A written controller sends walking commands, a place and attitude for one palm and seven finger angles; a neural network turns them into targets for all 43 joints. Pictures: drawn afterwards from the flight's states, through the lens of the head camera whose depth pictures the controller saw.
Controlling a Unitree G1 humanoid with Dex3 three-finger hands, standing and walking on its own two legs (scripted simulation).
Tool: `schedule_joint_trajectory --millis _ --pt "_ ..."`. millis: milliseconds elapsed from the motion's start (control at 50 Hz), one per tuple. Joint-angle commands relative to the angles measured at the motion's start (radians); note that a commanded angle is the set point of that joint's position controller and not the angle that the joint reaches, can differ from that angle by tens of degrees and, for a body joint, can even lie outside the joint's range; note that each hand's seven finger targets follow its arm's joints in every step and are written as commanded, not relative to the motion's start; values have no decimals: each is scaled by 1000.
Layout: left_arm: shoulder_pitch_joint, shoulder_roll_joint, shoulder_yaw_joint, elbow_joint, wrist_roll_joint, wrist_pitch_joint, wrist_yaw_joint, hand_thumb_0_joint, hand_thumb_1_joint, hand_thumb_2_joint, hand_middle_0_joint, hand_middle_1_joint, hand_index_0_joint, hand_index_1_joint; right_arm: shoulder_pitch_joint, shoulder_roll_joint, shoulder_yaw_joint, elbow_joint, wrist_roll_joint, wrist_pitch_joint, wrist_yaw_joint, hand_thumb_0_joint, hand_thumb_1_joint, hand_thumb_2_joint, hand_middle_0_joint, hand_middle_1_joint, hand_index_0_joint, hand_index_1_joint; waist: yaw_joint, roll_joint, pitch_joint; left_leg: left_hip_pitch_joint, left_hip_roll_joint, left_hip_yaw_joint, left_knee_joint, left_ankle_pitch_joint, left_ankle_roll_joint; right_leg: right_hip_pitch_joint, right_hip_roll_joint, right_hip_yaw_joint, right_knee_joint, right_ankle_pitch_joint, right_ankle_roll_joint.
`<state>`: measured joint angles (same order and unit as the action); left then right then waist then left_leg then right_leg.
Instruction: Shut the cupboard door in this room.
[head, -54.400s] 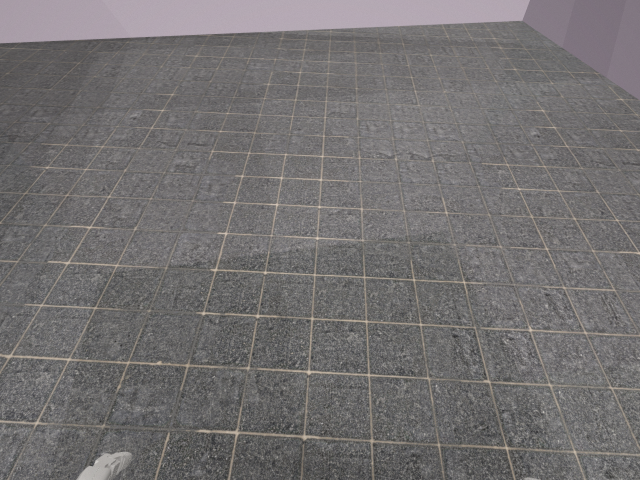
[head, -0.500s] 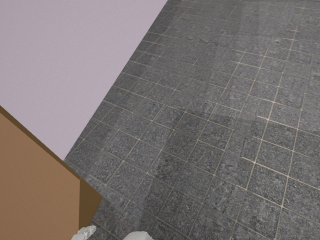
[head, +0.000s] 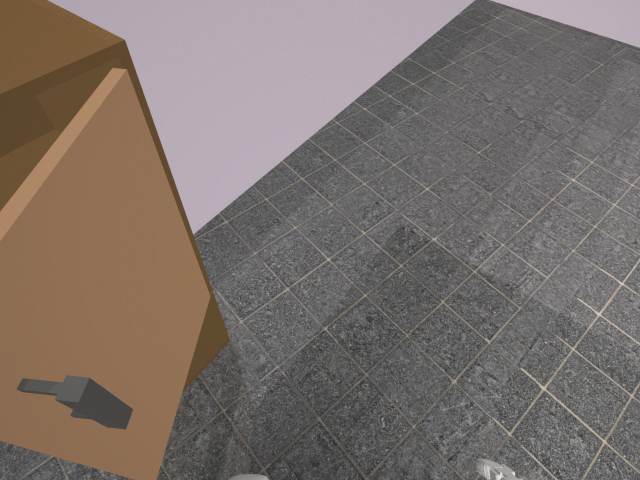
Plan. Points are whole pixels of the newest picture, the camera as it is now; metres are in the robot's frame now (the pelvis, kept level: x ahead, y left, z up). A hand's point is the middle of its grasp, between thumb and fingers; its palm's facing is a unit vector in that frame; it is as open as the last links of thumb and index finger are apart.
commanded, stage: turn or walk to find it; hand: left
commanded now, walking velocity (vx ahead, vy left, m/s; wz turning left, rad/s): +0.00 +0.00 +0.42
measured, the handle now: (79, 403) +0.17 +0.28 +0.03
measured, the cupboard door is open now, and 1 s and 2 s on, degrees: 31 31 31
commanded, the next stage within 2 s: stand and wait in 0.12 s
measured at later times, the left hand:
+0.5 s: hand out of the picture +0.07 +0.16 -0.14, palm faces +0.08 -0.97 -0.25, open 7.4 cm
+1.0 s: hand out of the picture -0.06 +0.19 -0.17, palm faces +0.32 -0.93 -0.20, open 7.4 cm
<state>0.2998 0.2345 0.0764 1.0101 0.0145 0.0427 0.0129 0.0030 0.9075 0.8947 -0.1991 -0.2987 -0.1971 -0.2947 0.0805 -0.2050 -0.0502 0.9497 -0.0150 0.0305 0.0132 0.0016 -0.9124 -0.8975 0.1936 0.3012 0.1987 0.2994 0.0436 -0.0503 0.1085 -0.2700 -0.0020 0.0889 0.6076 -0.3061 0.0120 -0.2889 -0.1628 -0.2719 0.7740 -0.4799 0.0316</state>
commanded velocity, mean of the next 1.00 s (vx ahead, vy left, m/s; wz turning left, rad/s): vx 0.00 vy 0.00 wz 0.17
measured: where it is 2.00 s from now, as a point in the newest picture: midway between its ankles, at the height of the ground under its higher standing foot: outside the picture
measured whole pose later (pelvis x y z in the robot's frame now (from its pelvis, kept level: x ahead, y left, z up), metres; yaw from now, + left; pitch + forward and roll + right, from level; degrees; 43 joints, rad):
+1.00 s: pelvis -0.01 +0.00 +0.01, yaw +13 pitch -1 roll +0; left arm 0.27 0.21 0.06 1.09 0.01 0.05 0.02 0.00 0.91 0.89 -0.20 -0.30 -0.19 -0.29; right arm 0.15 -0.16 -0.04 1.04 -0.02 0.01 -0.02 0.00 -0.91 -0.90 0.19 0.30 0.20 0.30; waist 0.04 -0.06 0.07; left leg -0.18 0.01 0.08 0.51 -0.31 0.02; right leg -0.30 -0.10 -0.12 0.77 -0.48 0.04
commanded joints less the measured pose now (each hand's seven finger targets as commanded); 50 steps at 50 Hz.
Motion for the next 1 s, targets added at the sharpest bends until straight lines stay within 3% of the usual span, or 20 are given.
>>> schedule_joint_trajectory --millis 0,80,200,320,380,400,420,440,460,480,520,580,740,820,840,860,880,900,920,980 --pt "-112 75 7 -121 5 -16 6 0 900 900 -200 -300 -200 -300 137 -216 -52 -24 -4 -14 -31 0 -900 -900 200 300 200 300 -91 295 -137 188 353 -388 -301 454 194 -276 15 215 320 -101 34" --pt "-65 82 12 -76 5 -13 -9 0 900 900 -200 -300 -200 -300 75 -168 -33 -42 0 -26 -37 0 -900 -900 200 300 200 300 -38 167 -97 133 240 -281 -314 394 133 -259 42 235 356 86 48" --pt "-78 53 -3 -80 3 -14 1 0 900 900 -200 -300 -200 -300 146 -134 -31 -16 0 -36 -39 0 -900 -900 200 300 200 300 -49 187 -122 182 232 -279 -316 447 147 -236 60 238 247 92 62" --pt "-100 15 -26 -75 -3 -28 5 0 900 900 -200 -300 -200 -300 164 -120 -31 18 -9 -32 -40 0 -900 -900 200 300 200 300 -54 224 -120 131 227 -286 -278 437 141 -58 98 204 -72 53 41" --pt "-36 28 -28 -35 -5 -48 11 0 900 900 -200 -300 -200 -300 174 -104 -26 41 1 -35 -38 0 -900 -900 200 300 200 300 -21 159 -144 67 178 -261 -195 391 77 132 100 201 -356 278 29" --pt "-12 56 -26 -22 -1 -59 16 0 900 900 -200 -300 -200 -300 188 -67 -18 50 7 -39 -35 0 -900 -900 200 300 200 300 -17 74 -161 2 135 -225 -133 282 28 233 30 274 -430 369 11" --pt "-13 114 -18 -14 4 -66 22 0 900 900 -200 -300 -200 -300 192 -21 -8 39 14 -37 -30 0 -900 -900 200 300 200 300 -30 -85 -158 -96 52 -135 -52 70 -23 274 -133 428 -442 481 -46" --pt "-23 155 -13 -23 4 -65 20 0 900 900 -200 -300 -200 -300 172 -18 -7 22 11 -27 -29 0 -900 -900 200 300 200 300 -24 -162 -110 -126 -1 -102 36 -166 -43 200 -246 491 -473 559 -136" --pt "-31 147 -5 -33 3 -64 20 0 900 900 -200 -300 -200 -300 159 -45 -19 26 6 -8 -31 0 -900 -900 200 300 200 300 -12 -172 -100 -101 7 -125 172 -250 -41 115 -267 500 -507 508 -195" --pt "-69 132 3 -40 3 -58 27 0 900 900 -200 -300 -200 -300 172 -65 -29 39 -1 8 -30 0 -900 -900 200 300 200 300 -25 -209 -69 -128 27 -137 283 -227 -40 82 -242 457 -523 424 -199" --pt "-99 97 0 -54 0 -50 26 0 900 900 -200 -300 -200 -300 189 -52 -30 69 -2 12 -24 0 -900 -900 200 300 200 300 -40 -106 -22 -177 26 -131 419 -161 -48 79 -185 382 -509 433 -185" --pt "-95 83 9 -65 2 -57 24 0 900 900 -200 -300 -200 -300 205 -40 -37 77 2 18 -13 0 -900 -900 200 300 200 300 -41 -92 -40 -189 39 -111 449 -109 -66 99 -159 280 -497 440 -143" --pt "-10 128 27 -49 13 -56 21 0 900 900 -200 -300 -200 -300 107 -13 -23 38 6 5 -8 0 -900 -900 200 300 200 300 14 -130 -109 -147 37 -48 188 -161 -78 214 -188 259 -428 585 -173" --pt "-28 126 19 -26 7 -53 21 0 900 900 -200 -300 -200 -300 162 -6 -12 59 6 -13 -14 0 -900 -900 200 300 200 300 -24 -118 -144 32 14 -11 -71 -2 -67 161 -150 228 -354 571 -128" --pt "-45 114 17 -22 0 -50 22 0 900 900 -200 -300 -200 -300 199 -16 -14 77 5 -21 -15 0 -900 -900 200 300 200 300 -48 -80 -152 138 26 -16 -188 112 -60 96 -128 206 -310 498 -94" --pt "-40 81 6 -30 -7 -45 20 0 900 900 -200 -300 -200 -300 224 -60 -20 84 4 -30 -18 0 -900 -900 200 300 200 300 -59 50 -177 242 99 -90 -245 199 -36 13 -72 163 -232 378 -50" --pt "-22 29 -7 -36 -10 -42 14 0 900 900 -200 -300 -200 -300 229 -128 -34 74 -4 -36 -24 0 -900 -900 200 300 200 300 -59 276 -195 291 274 -319 -281 338 38 -107 29 117 -108 153 4" --pt "-46 11 -20 -41 -9 -36 13 0 900 900 -200 -300 -200 -300 217 -160 -38 69 -4 -30 -32 0 -900 -900 200 300 200 300 -69 327 -157 227 372 -385 -331 431 130 -131 56 156 -1 -92 17" --pt "-74 16 -21 -30 -3 -29 13 0 900 900 -200 -300 -200 -300 184 -143 -30 75 -7 -32 -42 0 -900 -900 200 300 200 300 -67 276 -113 172 359 -346 -350 397 155 -119 49 202 67 -94 10" --pt "-45 13 -23 25 4 -22 3 0 900 900 -200 -300 -200 -300 112 -89 -10 71 -7 -40 -56 0 -900 -900 200 300 200 300 -34 270 -39 119 267 -225 -344 426 125 -119 46 238 100 18 5"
